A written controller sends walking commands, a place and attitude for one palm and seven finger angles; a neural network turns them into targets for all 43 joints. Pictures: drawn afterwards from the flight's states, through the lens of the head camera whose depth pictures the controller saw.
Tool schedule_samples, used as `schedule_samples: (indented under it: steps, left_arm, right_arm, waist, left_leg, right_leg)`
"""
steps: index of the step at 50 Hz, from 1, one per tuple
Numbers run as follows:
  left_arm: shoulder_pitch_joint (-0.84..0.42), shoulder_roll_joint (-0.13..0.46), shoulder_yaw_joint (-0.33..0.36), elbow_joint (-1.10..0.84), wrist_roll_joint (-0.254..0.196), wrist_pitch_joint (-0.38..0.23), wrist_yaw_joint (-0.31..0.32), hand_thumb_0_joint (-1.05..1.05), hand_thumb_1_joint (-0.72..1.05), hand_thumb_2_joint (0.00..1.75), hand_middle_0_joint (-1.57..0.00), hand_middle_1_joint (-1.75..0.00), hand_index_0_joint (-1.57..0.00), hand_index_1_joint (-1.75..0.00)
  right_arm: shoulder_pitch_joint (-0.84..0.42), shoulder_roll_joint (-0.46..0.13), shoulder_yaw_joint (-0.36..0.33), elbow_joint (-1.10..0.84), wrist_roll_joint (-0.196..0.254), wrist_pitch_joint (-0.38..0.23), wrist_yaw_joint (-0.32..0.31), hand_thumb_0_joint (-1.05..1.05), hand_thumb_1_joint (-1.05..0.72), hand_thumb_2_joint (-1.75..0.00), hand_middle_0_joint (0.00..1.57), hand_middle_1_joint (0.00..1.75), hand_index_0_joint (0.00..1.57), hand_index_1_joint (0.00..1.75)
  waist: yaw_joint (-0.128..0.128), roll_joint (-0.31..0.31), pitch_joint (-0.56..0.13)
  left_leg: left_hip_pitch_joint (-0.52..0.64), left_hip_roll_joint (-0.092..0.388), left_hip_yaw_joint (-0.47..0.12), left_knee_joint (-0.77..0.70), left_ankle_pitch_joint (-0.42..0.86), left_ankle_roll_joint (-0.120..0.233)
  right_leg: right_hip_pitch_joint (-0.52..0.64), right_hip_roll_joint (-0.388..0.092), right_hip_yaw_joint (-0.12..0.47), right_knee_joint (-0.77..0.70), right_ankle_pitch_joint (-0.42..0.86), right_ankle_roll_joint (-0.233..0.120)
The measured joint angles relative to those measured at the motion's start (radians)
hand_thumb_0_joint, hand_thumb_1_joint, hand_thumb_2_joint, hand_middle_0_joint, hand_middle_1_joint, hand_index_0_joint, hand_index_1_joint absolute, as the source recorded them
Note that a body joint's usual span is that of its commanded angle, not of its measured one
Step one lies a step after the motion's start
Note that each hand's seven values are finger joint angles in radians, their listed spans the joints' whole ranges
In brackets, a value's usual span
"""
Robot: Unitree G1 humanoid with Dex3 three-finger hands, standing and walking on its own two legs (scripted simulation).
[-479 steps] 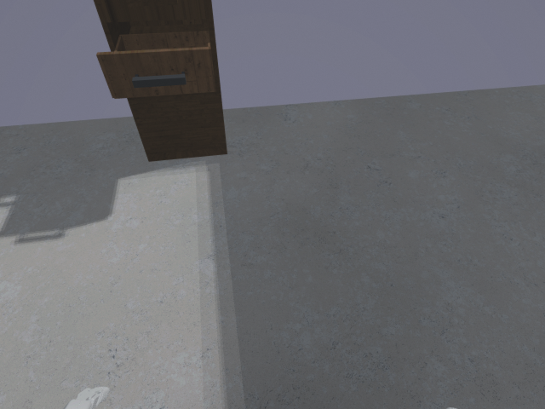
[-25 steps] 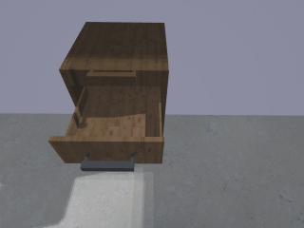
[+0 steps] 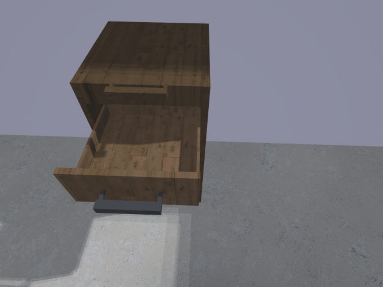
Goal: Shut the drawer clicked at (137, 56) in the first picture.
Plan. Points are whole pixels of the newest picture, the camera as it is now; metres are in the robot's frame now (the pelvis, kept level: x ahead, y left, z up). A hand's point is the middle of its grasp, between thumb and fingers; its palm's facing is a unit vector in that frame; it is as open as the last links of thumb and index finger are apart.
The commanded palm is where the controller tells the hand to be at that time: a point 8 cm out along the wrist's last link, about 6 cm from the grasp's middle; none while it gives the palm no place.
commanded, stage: come to a stop and stand still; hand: left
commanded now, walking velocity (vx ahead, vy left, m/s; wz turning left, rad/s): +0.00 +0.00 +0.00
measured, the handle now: (130, 200) +0.35 +0.21 -0.13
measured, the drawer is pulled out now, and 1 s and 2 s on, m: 0.28 0.28 0.28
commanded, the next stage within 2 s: look again from close up in 0.94 s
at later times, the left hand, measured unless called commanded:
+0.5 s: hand out of the picture +0.00 +0.23 -0.17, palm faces +0.01 -0.98 -0.22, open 7.4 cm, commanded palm none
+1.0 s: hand out of the picture -0.04 +0.24 -0.18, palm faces +0.02 -0.98 -0.20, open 7.4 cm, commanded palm none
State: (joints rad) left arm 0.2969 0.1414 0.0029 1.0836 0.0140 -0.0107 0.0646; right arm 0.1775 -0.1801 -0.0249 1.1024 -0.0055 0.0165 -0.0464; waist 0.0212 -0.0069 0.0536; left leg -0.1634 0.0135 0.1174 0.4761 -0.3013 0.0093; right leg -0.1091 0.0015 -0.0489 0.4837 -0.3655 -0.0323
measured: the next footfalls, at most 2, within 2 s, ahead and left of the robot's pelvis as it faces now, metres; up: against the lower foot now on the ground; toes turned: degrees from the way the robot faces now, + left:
none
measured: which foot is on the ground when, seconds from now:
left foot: down 0.00-1.00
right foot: down 0.00-1.00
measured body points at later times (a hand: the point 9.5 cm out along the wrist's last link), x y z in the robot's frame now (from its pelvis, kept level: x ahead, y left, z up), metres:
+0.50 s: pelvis -0.03 +0.05 +0.00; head -0.01 +0.06 +0.45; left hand +0.00 +0.28 -0.16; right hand +0.00 -0.19 -0.15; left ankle -0.03 +0.11 -0.74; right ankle -0.07 -0.09 -0.74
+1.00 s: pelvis -0.02 +0.07 +0.00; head -0.01 +0.07 +0.45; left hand -0.04 +0.29 -0.16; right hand -0.02 -0.16 -0.16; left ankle -0.03 +0.11 -0.74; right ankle -0.07 -0.09 -0.74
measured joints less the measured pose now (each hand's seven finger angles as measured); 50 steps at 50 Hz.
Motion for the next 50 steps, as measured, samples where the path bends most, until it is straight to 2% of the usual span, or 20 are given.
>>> schedule_samples:
  steps: [8,14,31,50]
  left_arm:
    - [-0.023,0.049,-0.008,-0.066,-0.002,-0.001,-0.010,0.01,0.91,0.90,-0.20,-0.30,-0.20,-0.30]
    - [-0.041,0.068,-0.006,-0.092,0.000,0.009,-0.012,0.01,0.91,0.90,-0.20,-0.30,-0.20,-0.30]
    - [-0.029,0.034,-0.021,-0.055,-0.001,0.019,-0.021,0.00,0.91,0.90,-0.20,-0.30,-0.20,-0.30]
    - [0.005,0.013,-0.018,0.013,-0.001,0.018,-0.010,0.00,0.91,0.90,-0.20,-0.30,-0.20,-0.30]
  right_arm:
    - [0.000,-0.015,-0.003,-0.098,-0.015,-0.009,0.027,0.00,-0.91,-0.90,0.20,0.30,0.19,0.30]
    - [0.021,-0.004,0.012,-0.104,-0.018,-0.004,0.038,0.00,-0.91,-0.90,0.20,0.30,0.20,0.30]
    - [0.076,-0.001,0.023,-0.035,-0.009,-0.016,0.032,0.00,-0.91,-0.90,0.20,0.30,0.20,0.30]
    - [0.072,0.022,0.024,0.027,-0.001,-0.027,0.020,0.00,-0.92,-0.90,0.20,0.30,0.20,0.30]
  waist:
    - [-0.015,0.029,0.001]
    - [-0.018,0.022,-0.014]
    - [-0.022,-0.011,0.001]
    - [-0.017,-0.004,0.002]
  left_leg:
    - [-0.073,-0.012,-0.011,0.058,0.007,0.025]
    - [-0.083,-0.022,-0.012,0.076,0.005,0.044]
    - [-0.053,-0.066,0.019,-0.006,0.044,0.092]
    - [0.002,-0.090,0.029,-0.064,0.058,0.104]
  right_leg:
    - [-0.061,-0.016,-0.013,0.048,0.008,0.017]
    - [-0.065,-0.028,-0.014,0.055,0.014,0.035]
    - [-0.051,-0.067,0.015,-0.005,0.056,0.080]
    - [-0.010,-0.087,0.026,-0.038,0.063,0.096]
